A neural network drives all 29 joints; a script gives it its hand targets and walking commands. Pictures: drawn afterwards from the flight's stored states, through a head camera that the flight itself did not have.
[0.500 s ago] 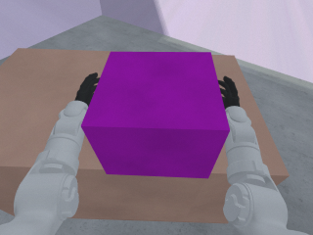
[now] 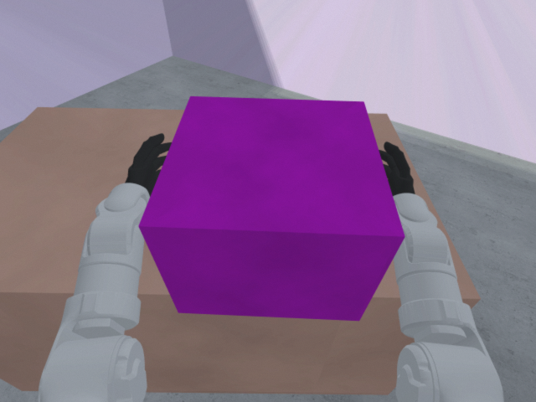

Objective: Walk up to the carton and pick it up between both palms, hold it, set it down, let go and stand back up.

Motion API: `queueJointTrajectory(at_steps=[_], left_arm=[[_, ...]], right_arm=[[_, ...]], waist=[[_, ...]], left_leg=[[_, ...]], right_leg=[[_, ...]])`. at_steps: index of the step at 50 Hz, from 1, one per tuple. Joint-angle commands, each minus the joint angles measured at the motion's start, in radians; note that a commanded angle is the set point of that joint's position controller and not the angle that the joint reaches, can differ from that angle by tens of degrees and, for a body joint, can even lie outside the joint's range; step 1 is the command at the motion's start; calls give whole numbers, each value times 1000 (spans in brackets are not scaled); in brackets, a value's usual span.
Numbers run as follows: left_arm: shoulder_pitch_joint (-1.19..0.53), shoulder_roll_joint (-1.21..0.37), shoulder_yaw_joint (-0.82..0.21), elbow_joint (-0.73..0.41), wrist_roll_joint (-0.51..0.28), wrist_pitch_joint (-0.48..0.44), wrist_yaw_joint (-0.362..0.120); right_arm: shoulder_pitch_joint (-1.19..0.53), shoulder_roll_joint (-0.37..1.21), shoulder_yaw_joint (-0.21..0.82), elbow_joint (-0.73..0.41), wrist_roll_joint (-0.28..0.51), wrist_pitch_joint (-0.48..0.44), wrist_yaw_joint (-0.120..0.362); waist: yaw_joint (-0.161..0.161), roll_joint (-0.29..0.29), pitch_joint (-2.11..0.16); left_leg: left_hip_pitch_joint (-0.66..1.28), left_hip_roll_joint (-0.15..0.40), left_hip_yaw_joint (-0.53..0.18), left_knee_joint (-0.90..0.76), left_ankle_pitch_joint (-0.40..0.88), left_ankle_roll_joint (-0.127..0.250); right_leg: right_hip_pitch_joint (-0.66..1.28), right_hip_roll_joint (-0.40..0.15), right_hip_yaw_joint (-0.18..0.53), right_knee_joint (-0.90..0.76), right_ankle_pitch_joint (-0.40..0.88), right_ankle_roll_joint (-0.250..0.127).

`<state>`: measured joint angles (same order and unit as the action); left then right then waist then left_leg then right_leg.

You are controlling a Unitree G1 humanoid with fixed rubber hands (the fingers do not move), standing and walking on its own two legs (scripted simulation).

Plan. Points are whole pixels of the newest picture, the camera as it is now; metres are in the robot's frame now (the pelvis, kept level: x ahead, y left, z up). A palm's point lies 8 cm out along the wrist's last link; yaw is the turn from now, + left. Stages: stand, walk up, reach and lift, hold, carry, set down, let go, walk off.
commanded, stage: reach and lift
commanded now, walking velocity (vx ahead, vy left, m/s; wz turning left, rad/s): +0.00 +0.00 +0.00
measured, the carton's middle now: (272, 205) +0.41 -0.04 +0.12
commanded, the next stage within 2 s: hold in 1.62 s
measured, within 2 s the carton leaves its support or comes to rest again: neither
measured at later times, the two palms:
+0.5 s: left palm (130, 194) +0.36 +0.15 +0.20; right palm (419, 203) +0.34 -0.23 +0.18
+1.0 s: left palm (104, 209) +0.34 +0.17 +0.19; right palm (391, 195) +0.36 -0.20 +0.17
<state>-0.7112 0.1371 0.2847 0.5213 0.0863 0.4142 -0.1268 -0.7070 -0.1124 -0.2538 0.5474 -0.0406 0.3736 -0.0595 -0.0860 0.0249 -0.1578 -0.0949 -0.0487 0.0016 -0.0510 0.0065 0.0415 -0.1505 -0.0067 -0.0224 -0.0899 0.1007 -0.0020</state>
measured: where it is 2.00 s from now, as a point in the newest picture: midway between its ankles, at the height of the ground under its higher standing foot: outside the picture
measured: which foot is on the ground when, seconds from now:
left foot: down 0.00-1.00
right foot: down 0.00-1.00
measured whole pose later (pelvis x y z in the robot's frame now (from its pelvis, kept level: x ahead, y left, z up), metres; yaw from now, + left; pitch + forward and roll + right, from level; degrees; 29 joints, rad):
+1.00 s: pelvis +0.00 -0.01 +0.00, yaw +0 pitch -1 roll +0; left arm -0.47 0.04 0.32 -0.19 0.14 0.86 -0.14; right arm -0.55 -0.20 -0.06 0.15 0.22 0.62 -0.16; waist -0.04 0.01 -0.03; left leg 0.09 -0.03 0.01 -0.05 -0.02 0.02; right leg 0.03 0.01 -0.02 -0.09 0.07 -0.01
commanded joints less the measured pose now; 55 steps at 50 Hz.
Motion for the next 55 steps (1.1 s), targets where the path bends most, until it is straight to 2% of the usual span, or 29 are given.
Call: queueJointTrajectory(at_steps=[1,11,22,24,26,28,31,35,46,51,55], left_arm=[[-563,-414,-270,-204,-52,-3,-68],[-514,-430,-317,-350,-79,110,-67],[-396,-400,-325,-567,-71,283,-109],[-392,-391,-317,-577,-64,307,-120],[-401,-381,-305,-564,-52,319,-126],[-398,-378,-292,-562,-41,325,-124],[-379,-381,-276,-568,-32,331,-114],[-353,-391,-274,-606,-33,341,-105],[-261,-409,-326,-821,-59,409,-93],[-227,-397,-338,-873,-67,441,-102],[-203,-389,-329,-888,-58,462,-111]], right_arm=[[-535,447,343,-194,107,-14,70],[-514,437,441,-333,238,61,13],[-409,402,503,-551,343,181,-79],[-404,385,490,-562,341,196,-87],[-415,365,464,-555,324,200,-85],[-425,351,459,-557,314,198,-75],[-429,339,470,-563,315,196,-59],[-410,324,484,-566,325,194,-50],[-349,264,511,-649,358,196,-44],[-320,244,499,-679,355,202,-49],[-305,233,498,-695,357,211,-53]], waist=[[1,-5,-375],[4,-17,-361],[-2,-36,-274],[-1,-33,-237],[2,-30,-200],[21,-28,-188],[46,-34,-194],[57,-37,-208],[41,-18,-228],[11,-21,-215],[12,-18,-192]], left_leg=[[-69,54,-14,53,219,-31],[-68,45,-11,66,127,-34],[-68,31,-5,42,74,-37],[-68,33,1,36,53,-38],[-70,34,11,33,22,-33],[-76,38,19,29,4,-25],[-74,47,23,24,17,-19],[-47,52,22,20,58,-26],[39,47,7,24,237,-72],[55,37,7,23,268,-82],[46,35,7,10,267,-82]], right_leg=[[422,-2,72,70,166,-12],[431,3,70,115,114,10],[499,1,63,148,139,51],[481,3,60,142,95,56],[445,8,54,133,10,58],[433,12,51,131,-39,55],[446,12,54,133,-37,49],[472,11,65,130,12,42],[571,13,74,117,187,24],[600,13,72,113,243,31],[631,12,68,112,273,34]])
